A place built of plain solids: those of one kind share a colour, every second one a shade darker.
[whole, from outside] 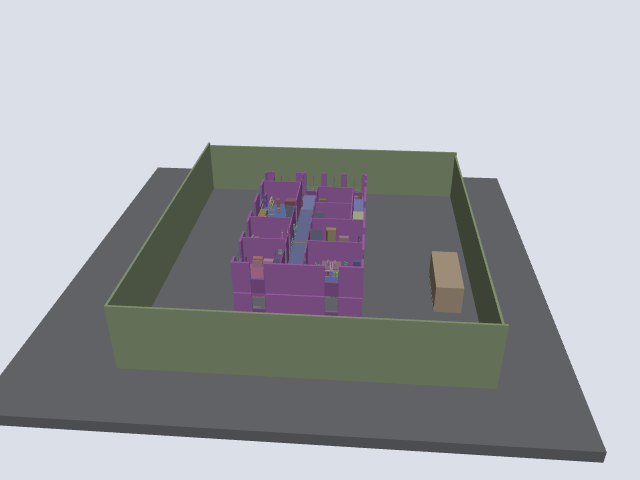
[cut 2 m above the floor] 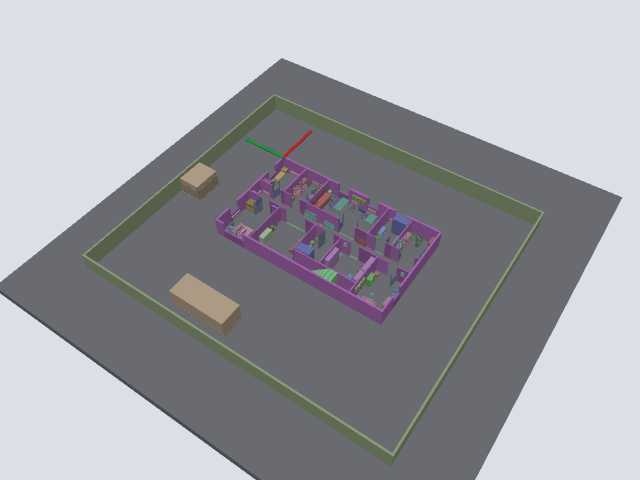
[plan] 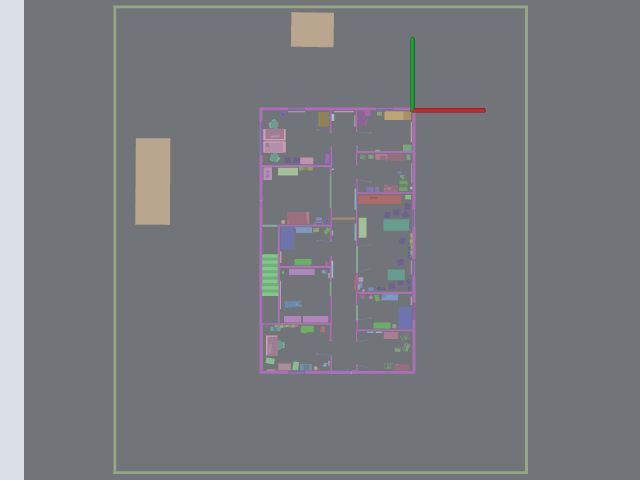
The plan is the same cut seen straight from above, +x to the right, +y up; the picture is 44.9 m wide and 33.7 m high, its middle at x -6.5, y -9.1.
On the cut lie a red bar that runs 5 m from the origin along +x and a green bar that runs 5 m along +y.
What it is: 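A works' own office and amenities block on a factory's ground, two floors round a stairwell, for the staff and hands of a middling works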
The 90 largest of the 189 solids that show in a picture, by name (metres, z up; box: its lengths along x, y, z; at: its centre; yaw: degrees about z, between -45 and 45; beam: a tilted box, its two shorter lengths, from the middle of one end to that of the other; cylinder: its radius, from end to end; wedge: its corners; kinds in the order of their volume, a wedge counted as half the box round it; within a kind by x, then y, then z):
{
 "yard_bound_1": {"box": [0.2, 32.91, 5.26], "at": [-20.91, -9.08, 2.58]},
 "yard_bound_2": {"box": [29.11, 0.2, 5.66], "at": [-6.45, -25.44, 2.78]},
 "yard_bound_3": {"box": [29.11, 0.2, 5.96], "at": [-6.45, 7.27, 2.93]},
 "yard_bound_4": {"box": [0.2, 32.91, 5.96], "at": [8.0, -9.08, 2.93]},
 "beyond_container_1": {"box": [2.32, 5.99, 2.59], "at": [-18.24, -4.98, 1.24], "yaw": -0.3},
 "beyond_container_2": {"box": [2.4, 6.06, 2.65], "at": [-18.24, -4.98, 1.27], "yaw": -0.3},
 "beyond_container_3": {"box": [2.93, 2.32, 2.59], "at": [-7.01, 5.67, 1.24], "yaw": -0.8},
 "wall_1": {"box": [0.2, 3.5, 2.6], "at": [-10.65, -16.75, 1.25]},
 "wall_2": {"box": [0.2, 6.9, 2.96], "at": [-10.65, -11.55, 1.43]},
 "wall_3": {"box": [0.2, 4.2, 2.6], "at": [-10.65, -6.0, 1.25]},
 "wall_4": {"box": [0.2, 2.41, 1.05], "at": [-10.65, -1.95, 0.47]},
 "wall_5": {"box": [0.2, 1.41, 2.95], "at": [-10.65, -0.5, 4.14]},
 "wall_6": {"box": [0.2, 0.96, 2.6], "at": [-10.65, -0.28, 1.25]},
 "wall_7": {"box": [2.01, 0.2, 2.6], "at": [-9.75, -18.4, 1.25]},
 "wall_8": {"box": [2.01, 0.2, 2.6], "at": [-9.75, 0.1, 1.25]},
 "wall_9": {"box": [2.01, 0.2, 2.95], "at": [-9.75, 0.1, 4.14]},
 "wall_10": {"box": [0.06, 4.06, 2.96], "at": [-9.43, -12.97, 1.43]},
 "wall_11": {"box": [0.06, 2.96, 2.96], "at": [-9.43, -9.58, 1.43]},
 "wall_12": {"box": [0.06, 4.0, 2.6], "at": [-9.37, -13.0, 1.25]},
 "wall_13": {"box": [4.8, 0.06, 2.6], "at": [-8.15, -3.93, 1.25]},
 "wall_14": {"box": [4.8, 0.06, 2.6], "at": [-8.15, -3.87, 1.25]},
 "wall_15": {"box": [4.8, 0.06, 2.95], "at": [-8.15, -3.87, 4.14]},
 "wall_16": {"box": [3.71, 0.06, 2.6], "at": [-7.61, -15.03, 1.25]},
 "wall_17": {"box": [3.71, 0.06, 2.6], "at": [-7.61, -8.07, 1.25]},
 "wall_18": {"box": [3.71, 0.06, 2.95], "at": [-7.61, -8.07, 4.14]},
 "wall_19": {"box": [3.65, 0.06, 2.6], "at": [-7.58, -14.97, 1.25]},
 "wall_20": {"box": [3.65, 0.06, 2.95], "at": [-7.58, -14.97, 4.14]},
 "wall_21": {"box": [3.65, 0.06, 2.95], "at": [-7.58, -11.37, 4.14]},
 "wall_22": {"box": [3.65, 0.06, 2.6], "at": [-7.58, -11.03, 1.25]},
 "wall_23": {"box": [3.65, 0.06, 2.6], "at": [-7.58, -10.97, 1.25]},
 "wall_24": {"box": [3.65, 0.06, 2.6], "at": [-7.58, -8.13, 1.25]},
 "wall_25": {"box": [1.81, 0.2, 2.6], "at": [-6.65, -18.4, 1.25]},
 "wall_26": {"box": [1.81, 0.2, 2.6], "at": [-6.65, 0.1, 1.25]},
 "wall_27": {"box": [1.81, 0.2, 2.95], "at": [-6.65, 0.1, 4.14]},
 "wall_28": {"box": [1.85, 0.2, 2.6], "at": [-4.83, -18.4, 1.25]},
 "wall_29": {"box": [1.85, 0.2, 2.6], "at": [-4.83, 0.1, 1.25]},
 "wall_30": {"box": [1.85, 0.2, 2.95], "at": [-4.83, 0.1, 4.14]},
 "wall_31": {"box": [0.06, 4.42, 2.95], "at": [-3.93, -13.8, 4.14]},
 "wall_32": {"box": [0.06, 3.77, 2.6], "at": [-3.93, -7.62, 1.25]},
 "wall_33": {"box": [0.06, 3.71, 2.6], "at": [-3.87, -7.65, 1.25]},
 "wall_34": {"box": [1.36, 0.2, 2.6], "at": [-3.23, 0.1, 1.25]},
 "wall_35": {"box": [1.36, 0.2, 2.95], "at": [-3.23, 0.1, 4.14]},
 "wall_36": {"box": [3.9, 0.06, 2.95], "at": [-1.95, -15.92, 4.14]},
 "wall_37": {"box": [3.9, 0.06, 2.6], "at": [-1.95, -15.48, 1.25]},
 "wall_38": {"box": [3.9, 0.06, 2.6], "at": [-1.95, -12.83, 1.25]},
 "wall_39": {"box": [3.9, 0.06, 2.6], "at": [-1.95, -12.77, 1.25]},
 "wall_40": {"box": [3.9, 0.06, 2.95], "at": [-1.95, -7.97, 4.14]},
 "wall_41": {"box": [3.9, 0.06, 2.6], "at": [-1.95, -5.83, 1.25]},
 "wall_42": {"box": [3.9, 0.06, 2.6], "at": [-1.95, -5.77, 1.25]},
 "wall_43": {"box": [3.9, 0.06, 2.95], "at": [-1.95, -3.97, 4.14]},
 "wall_44": {"box": [3.9, 0.06, 2.6], "at": [-1.95, -2.98, 1.25]},
 "wall_45": {"box": [3.9, 0.06, 2.6], "at": [-1.95, -2.92, 1.25]},
 "wall_46": {"box": [4.1, 0.2, 2.6], "at": [-1.85, -18.4, 1.25]},
 "wall_47": {"box": [1.56, 0.2, 2.6], "at": [-0.57, 0.1, 1.25]},
 "wall_48": {"box": [1.56, 0.2, 2.95], "at": [-0.57, 0.1, 4.14]},
 "wall_49": {"box": [0.96, 0.2, 2.95], "at": [-0.28, -18.4, 4.14]},
 "wall_50": {"box": [0.2, 3.05, 2.6], "at": [0.1, -16.98, 1.25]},
 "wall_51": {"box": [0.2, 1.11, 2.95], "at": [0.1, -15.4, 4.14]},
 "wall_52": {"box": [0.2, 1.16, 2.6], "at": [0.1, -12.22, 1.25]},
 "wall_53": {"box": [0.2, 2.16, 2.95], "at": [0.1, -11.97, 4.14]},
 "wall_54": {"box": [0.2, 2.31, 2.6], "at": [0.1, -9.3, 1.25]},
 "wall_55": {"box": [0.2, 1.11, 2.95], "at": [0.1, -7.45, 4.14]},
 "wall_56": {"box": [0.2, 1.16, 2.6], "at": [0.1, -6.38, 1.25]},
 "wall_57": {"box": [0.2, 2.85, 2.6], "at": [0.1, -4.38, 1.25]},
 "wall_58": {"box": [0.2, 3.15, 2.6], "at": [0.1, -1.38, 1.25]},
 "wall_59": {"box": [0.2, 1.01, 2.95], "at": [0.1, -0.3, 4.14]},
 "raised_floor_gallery_1": {"box": [6.78, 3.43, 0.25], "at": [-7.22, -16.65, 2.79]},
 "raised_floor_gallery_2": {"box": [1.98, 15.13, 0.25], "at": [-4.83, -7.5, 2.79]},
 "raised_floor_drawing_1": {"box": [4.03, 8.08, 0.25], "at": [-1.95, -11.97, 2.79]},
 "wc_cubicles_1": {"box": [0.91, 1.54, 2.08], "at": [-8.79, -8.97, 0.99]},
 "wc_cubicles_2": {"box": [0.91, 1.54, 2.08], "at": [-0.53, -14.58, 0.99]},
 "raised_floor_wages_1": {"box": [4.93, 4.03, 0.25], "at": [-8.15, -1.95, 2.79]},
 "raised_floor_typists_1": {"box": [4.03, 4.13, 0.25], "at": [-1.95, -2.0, 2.79]},
 "lockers_1": {"box": [1.2, 0.45, 1.85], "at": [-8.43, -14.66, 0.88]},
 "lockers_2": {"box": [1.8, 0.45, 1.85], "at": [-7.78, -11.34, 0.88]},
 "lockers_3": {"box": [1.8, 0.45, 1.85], "at": [-6.82, -14.66, 0.88]},
 "stair_1": {"box": [1.19, 0.25, 2.75], "at": [-10.01, -12.91, 1.33]},
 "stair_2": {"box": [1.19, 0.25, 2.55], "at": [-10.01, -12.69, 1.22]},
 "stair_3": {"box": [1.19, 0.25, 2.34], "at": [-10.01, -12.46, 1.12]},
 "stair_4": {"box": [1.19, 0.25, 2.13], "at": [-10.01, -12.24, 1.01]},
 "stair_5": {"box": [1.19, 0.25, 1.92], "at": [-10.01, -12.01, 0.91]},
 "stair_6": {"box": [1.19, 0.25, 1.71], "at": [-10.01, -11.79, 0.81]},
 "counter_1": {"box": [1.4, 0.55, 0.95], "at": [-8.74, -4.29, 0.57]},
 "counter_2": {"box": [0.55, 1.4, 0.95], "at": [-3.51, -8.24, 0.57]},
 "kitchenette_1": {"box": [3.0, 0.6, 0.68], "at": [-2.31, -6.24, 0.44]},
 "cupboard_steel_1": {"box": [0.45, 0.92, 1.88], "at": [-3.56, -0.59, 0.89]},
 "cupboard_steel_open_1": {"box": [0.92, 0.44, 1.88], "at": [-7.6, -7.75, 3.8]},
 "plan_chest_small_1": {"box": [0.69, 0.97, 1.02], "at": [-6.21, -0.62, 0.46]},
 "raised_floor_landing_1": {"box": [1.28, 2.05, 0.25], "at": [-9.97, -14.04, 2.79]},
 "safe_1": {"box": [0.66, 0.65, 1.21], "at": [-10.13, -3.45, 3.47]}
}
